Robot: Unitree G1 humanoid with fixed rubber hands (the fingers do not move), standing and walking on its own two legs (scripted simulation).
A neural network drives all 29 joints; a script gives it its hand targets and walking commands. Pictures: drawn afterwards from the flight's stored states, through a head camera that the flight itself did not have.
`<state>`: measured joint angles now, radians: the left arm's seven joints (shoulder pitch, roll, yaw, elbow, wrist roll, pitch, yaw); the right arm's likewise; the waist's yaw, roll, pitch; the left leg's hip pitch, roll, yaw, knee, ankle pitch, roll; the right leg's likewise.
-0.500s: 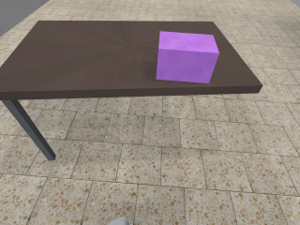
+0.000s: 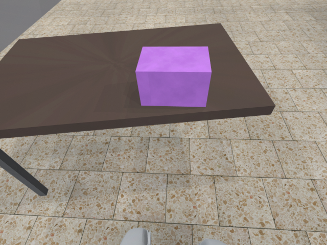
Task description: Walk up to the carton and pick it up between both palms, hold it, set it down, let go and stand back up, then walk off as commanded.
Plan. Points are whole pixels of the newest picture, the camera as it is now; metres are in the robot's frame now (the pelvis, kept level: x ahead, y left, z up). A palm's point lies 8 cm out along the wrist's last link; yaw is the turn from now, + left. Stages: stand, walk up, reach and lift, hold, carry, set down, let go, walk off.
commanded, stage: walk up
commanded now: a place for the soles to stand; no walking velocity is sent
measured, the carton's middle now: (173, 76) +0.70 -0.03 +0.02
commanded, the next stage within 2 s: none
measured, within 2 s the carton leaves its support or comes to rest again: neither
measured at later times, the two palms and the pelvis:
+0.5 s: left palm out of the picture +0.13 +0.34 -0.10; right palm (270, 204) +0.25 -0.28 -0.10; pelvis +0.07 +0.01 -0.01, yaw +2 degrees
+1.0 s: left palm out of the picture +0.14 +0.38 -0.09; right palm out of the picture +0.15 -0.25 -0.10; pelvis +0.06 +0.05 +0.01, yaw +2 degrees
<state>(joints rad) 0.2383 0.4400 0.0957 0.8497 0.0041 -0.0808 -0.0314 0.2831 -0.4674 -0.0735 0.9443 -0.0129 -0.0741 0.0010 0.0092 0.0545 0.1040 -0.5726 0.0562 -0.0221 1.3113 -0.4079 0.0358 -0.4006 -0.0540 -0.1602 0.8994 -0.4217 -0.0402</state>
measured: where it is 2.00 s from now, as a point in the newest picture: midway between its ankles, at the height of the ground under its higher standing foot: outside the picture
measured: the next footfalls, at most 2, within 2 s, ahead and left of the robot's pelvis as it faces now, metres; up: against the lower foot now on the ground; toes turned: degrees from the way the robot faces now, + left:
left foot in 0.26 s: +0.15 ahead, +0.16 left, +0.00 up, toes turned +3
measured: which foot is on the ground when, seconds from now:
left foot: up 0.00-0.24, down 0.26-1.00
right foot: down 0.00-1.00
